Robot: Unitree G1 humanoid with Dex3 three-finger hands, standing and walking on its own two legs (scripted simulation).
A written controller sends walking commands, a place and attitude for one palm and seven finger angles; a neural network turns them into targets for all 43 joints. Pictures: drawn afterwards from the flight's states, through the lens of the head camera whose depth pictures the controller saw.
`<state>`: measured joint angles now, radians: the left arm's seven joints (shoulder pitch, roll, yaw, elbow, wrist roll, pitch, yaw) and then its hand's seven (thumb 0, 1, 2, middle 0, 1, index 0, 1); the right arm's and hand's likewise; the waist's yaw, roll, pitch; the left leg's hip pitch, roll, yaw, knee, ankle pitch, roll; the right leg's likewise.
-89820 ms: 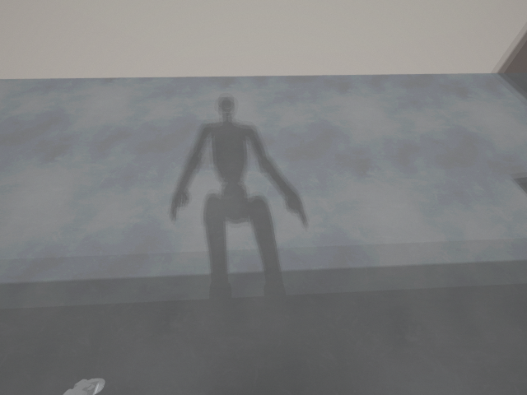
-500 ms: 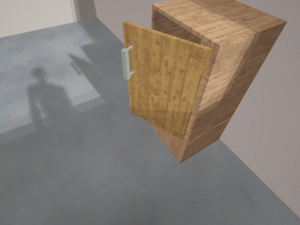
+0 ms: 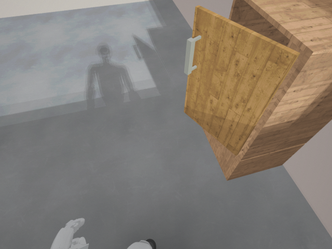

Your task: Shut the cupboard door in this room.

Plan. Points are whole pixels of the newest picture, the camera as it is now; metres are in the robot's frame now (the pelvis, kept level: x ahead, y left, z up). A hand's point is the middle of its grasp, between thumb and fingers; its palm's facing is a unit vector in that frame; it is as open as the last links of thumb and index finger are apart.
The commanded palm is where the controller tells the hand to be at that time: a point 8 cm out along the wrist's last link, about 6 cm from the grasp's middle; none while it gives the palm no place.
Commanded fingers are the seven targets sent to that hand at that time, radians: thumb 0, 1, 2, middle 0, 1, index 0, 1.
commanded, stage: walk to a spot facing it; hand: left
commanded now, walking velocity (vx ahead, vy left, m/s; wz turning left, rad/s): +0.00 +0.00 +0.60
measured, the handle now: (192, 55) +0.82 -0.09 -0.03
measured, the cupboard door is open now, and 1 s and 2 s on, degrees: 25 25 25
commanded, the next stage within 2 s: none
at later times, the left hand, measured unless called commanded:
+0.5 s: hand out of the picture -0.03 +0.19 -0.17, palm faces +0.36 -0.89 -0.28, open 7.4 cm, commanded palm none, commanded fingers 0.00 0.90 0.90 -0.20 -0.30 -0.20 -0.30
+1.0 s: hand out of the picture -0.08 +0.14 -0.19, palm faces +0.64 -0.74 -0.21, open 7.4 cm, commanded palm none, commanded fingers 0.00 0.90 0.90 -0.20 -0.30 -0.20 -0.30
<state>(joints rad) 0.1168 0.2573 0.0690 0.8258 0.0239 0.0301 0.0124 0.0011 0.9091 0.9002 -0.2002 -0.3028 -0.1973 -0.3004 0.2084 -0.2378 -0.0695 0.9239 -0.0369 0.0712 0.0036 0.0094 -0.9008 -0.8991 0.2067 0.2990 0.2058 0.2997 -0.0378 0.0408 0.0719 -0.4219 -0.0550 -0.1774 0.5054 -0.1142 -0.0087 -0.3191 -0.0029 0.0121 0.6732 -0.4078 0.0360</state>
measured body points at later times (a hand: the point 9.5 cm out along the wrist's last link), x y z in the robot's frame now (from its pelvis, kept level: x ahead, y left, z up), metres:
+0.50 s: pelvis +0.00 -0.03 -0.01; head +0.05 +0.00 +0.44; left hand -0.04 +0.24 -0.15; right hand +0.20 -0.22 -0.14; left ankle -0.01 +0.10 -0.73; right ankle +0.04 -0.16 -0.69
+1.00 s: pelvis +0.00 -0.05 -0.01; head +0.02 +0.00 +0.43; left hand -0.11 +0.18 -0.17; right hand +0.23 -0.19 -0.14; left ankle -0.07 +0.04 -0.73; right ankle +0.08 -0.16 -0.71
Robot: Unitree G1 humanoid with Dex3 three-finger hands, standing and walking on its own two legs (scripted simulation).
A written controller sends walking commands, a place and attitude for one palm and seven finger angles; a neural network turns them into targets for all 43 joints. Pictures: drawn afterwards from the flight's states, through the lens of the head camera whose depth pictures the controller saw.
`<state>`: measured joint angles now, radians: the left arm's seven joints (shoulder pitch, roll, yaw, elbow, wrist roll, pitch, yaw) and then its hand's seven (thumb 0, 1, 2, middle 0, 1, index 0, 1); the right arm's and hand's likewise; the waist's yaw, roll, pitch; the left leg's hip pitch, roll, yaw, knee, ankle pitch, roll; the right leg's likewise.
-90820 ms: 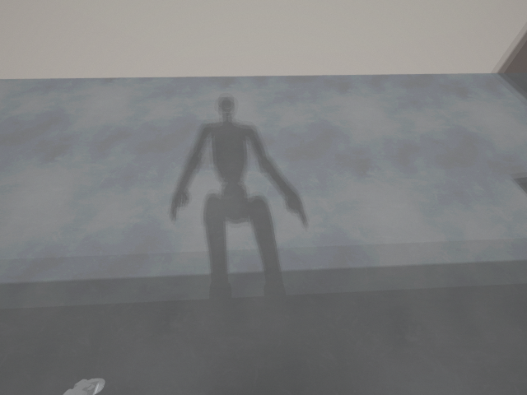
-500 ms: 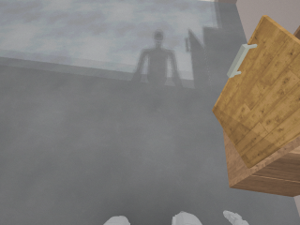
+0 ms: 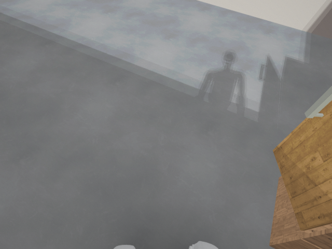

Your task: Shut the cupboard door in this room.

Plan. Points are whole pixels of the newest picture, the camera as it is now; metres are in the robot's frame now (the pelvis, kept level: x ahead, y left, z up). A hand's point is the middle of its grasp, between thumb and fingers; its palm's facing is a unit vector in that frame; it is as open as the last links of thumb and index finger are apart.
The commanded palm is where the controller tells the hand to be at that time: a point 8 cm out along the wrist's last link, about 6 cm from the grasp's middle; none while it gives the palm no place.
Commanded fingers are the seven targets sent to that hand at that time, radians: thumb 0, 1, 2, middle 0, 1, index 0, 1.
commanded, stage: walk to a spot facing it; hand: left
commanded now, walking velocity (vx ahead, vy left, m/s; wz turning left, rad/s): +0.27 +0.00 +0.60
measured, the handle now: (328, 102) +0.61 -0.55 -0.02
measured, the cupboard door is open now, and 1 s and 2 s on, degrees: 25 25 25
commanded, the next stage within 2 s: turn to face it in 1.28 s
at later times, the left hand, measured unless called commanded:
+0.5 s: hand out of the picture +0.03 +0.16 -0.14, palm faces +0.35 -0.91 -0.23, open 7.4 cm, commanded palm none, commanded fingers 0.00 0.90 0.90 -0.20 -0.30 -0.20 -0.30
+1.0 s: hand (51, 212) +0.21 +0.32 -0.13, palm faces +0.51 -0.84 -0.20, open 7.4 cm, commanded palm none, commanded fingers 0.00 0.90 0.90 -0.20 -0.30 -0.20 -0.30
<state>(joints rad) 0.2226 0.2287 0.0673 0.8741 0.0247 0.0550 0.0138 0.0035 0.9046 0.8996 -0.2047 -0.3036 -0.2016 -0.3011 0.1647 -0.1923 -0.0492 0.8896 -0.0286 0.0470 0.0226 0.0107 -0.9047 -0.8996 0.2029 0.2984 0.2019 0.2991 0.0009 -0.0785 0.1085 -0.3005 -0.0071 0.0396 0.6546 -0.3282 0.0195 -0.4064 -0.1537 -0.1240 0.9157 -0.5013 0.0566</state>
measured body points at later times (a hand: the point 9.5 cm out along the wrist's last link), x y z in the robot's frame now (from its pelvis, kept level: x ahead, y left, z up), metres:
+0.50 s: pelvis +0.08 -0.02 +0.02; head +0.12 -0.02 +0.47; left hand +0.01 +0.21 -0.12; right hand +0.23 -0.24 -0.12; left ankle +0.08 +0.14 -0.64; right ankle +0.05 -0.14 -0.72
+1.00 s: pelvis +0.23 +0.10 +0.02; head +0.25 +0.11 +0.47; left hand +0.18 +0.36 -0.12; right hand +0.37 -0.09 -0.13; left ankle +0.17 +0.17 -0.72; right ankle +0.38 +0.01 -0.67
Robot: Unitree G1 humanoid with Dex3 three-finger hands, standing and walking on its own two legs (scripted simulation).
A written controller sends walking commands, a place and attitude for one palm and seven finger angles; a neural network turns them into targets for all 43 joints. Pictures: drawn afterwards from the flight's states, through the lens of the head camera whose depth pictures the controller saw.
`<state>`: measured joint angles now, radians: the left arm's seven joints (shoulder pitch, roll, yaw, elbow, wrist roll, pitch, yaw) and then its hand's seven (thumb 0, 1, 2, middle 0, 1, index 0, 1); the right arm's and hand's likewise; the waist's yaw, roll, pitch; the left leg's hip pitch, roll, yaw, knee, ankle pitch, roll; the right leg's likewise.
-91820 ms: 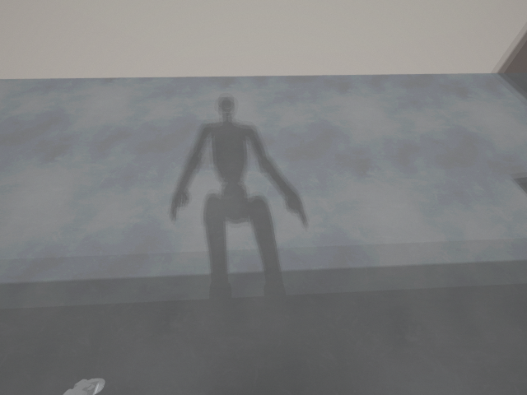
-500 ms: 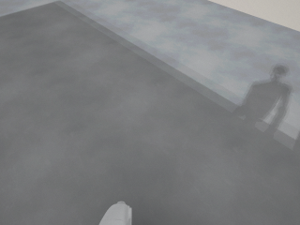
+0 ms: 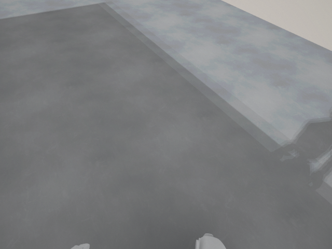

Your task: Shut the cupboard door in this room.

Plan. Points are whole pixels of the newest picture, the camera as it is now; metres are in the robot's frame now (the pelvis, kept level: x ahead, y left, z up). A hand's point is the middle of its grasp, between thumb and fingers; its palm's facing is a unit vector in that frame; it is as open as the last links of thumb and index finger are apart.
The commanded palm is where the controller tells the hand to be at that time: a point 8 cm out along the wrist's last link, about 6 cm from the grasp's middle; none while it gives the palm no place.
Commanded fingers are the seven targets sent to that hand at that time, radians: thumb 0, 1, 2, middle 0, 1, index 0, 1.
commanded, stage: walk to a spot facing it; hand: left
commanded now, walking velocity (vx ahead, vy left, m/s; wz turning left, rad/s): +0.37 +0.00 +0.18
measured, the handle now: out of the picture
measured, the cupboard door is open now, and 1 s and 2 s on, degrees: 25 25 25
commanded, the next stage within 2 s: turn to face it in 0.28 s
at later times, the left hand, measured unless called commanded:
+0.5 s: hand (117, 235) +0.19 +0.15 -0.18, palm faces +0.22 -0.95 -0.21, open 7.2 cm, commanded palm none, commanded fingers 0.00 0.90 0.90 -0.20 -0.30 -0.20 -0.30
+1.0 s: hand (119, 178) +0.35 +0.18 -0.17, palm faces -0.01 -0.96 -0.27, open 7.4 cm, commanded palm none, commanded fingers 0.00 0.90 0.90 -0.20 -0.30 -0.20 -0.30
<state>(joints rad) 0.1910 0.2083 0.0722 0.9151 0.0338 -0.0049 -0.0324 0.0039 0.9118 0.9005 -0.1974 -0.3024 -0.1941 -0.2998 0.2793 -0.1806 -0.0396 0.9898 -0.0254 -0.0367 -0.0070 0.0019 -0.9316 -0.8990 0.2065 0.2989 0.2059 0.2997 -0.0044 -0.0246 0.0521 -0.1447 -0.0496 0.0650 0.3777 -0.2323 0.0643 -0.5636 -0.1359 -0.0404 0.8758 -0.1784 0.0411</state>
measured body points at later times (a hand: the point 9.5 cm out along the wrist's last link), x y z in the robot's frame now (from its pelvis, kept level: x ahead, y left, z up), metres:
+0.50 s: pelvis +0.22 -0.03 -0.01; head +0.26 -0.02 +0.44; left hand +0.17 +0.20 -0.16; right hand +0.34 -0.25 -0.15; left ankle +0.31 +0.10 -0.71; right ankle +0.15 -0.14 -0.74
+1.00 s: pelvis +0.30 -0.03 -0.02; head +0.33 -0.05 +0.43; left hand +0.35 +0.23 -0.15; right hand +0.38 -0.28 -0.17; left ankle +0.30 +0.10 -0.69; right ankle +0.29 -0.12 -0.74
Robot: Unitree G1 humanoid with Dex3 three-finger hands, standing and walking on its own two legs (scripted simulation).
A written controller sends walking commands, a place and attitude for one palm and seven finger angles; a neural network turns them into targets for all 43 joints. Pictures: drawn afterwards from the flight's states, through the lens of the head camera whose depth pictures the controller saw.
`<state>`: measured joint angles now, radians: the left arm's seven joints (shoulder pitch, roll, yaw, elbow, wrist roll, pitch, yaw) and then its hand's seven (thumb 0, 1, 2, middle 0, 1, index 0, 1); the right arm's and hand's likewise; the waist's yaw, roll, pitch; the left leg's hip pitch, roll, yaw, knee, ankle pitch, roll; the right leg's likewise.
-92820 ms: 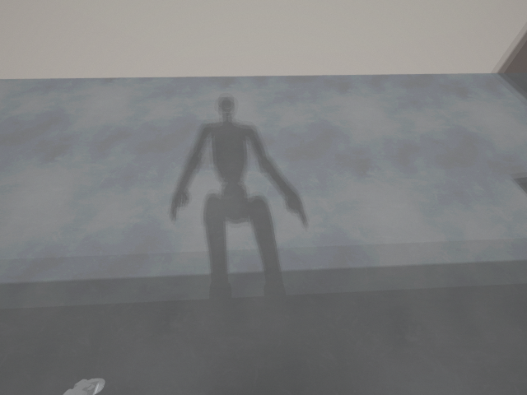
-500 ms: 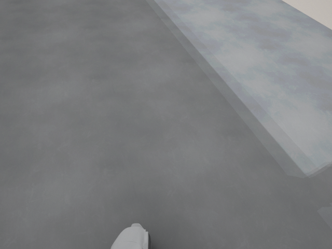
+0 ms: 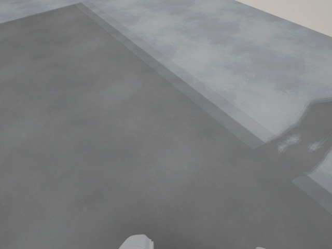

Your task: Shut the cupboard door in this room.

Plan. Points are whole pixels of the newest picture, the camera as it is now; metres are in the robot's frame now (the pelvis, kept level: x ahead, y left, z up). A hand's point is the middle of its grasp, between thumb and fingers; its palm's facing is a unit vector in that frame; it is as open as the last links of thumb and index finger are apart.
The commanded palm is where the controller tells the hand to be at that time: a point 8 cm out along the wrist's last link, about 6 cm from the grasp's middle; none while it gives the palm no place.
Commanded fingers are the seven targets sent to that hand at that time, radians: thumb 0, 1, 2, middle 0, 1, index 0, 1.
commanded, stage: turn to face it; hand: left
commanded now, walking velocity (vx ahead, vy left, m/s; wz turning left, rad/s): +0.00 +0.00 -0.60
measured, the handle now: out of the picture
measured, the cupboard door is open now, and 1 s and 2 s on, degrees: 25 25 25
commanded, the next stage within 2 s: none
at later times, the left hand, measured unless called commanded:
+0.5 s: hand (101, 210) +0.22 +0.23 -0.14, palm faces -0.28 -0.93 -0.22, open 7.4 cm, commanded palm none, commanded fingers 0.00 0.90 0.90 -0.20 -0.30 -0.20 -0.30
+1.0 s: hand (135, 208) +0.24 +0.13 -0.15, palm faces -0.56 -0.80 -0.21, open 7.4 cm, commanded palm none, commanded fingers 0.00 0.90 0.90 -0.20 -0.30 -0.20 -0.30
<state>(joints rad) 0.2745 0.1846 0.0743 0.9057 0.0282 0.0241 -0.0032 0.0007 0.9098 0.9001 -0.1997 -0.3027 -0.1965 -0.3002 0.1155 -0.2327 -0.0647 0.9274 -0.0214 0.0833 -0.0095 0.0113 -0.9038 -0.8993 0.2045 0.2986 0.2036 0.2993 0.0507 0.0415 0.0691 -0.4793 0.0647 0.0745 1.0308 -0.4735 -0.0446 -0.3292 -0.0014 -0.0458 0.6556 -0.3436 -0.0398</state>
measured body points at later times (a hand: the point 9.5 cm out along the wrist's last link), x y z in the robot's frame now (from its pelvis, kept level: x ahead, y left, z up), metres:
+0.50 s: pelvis +0.05 +0.05 +0.02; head +0.10 +0.06 +0.46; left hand +0.24 +0.28 -0.13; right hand +0.04 -0.21 -0.11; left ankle +0.08 +0.16 -0.72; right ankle -0.04 -0.07 -0.64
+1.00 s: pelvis +0.07 +0.02 +0.01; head +0.11 -0.01 +0.46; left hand +0.27 +0.17 -0.14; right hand -0.01 -0.26 -0.12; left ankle +0.15 +0.12 -0.69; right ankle -0.03 -0.07 -0.72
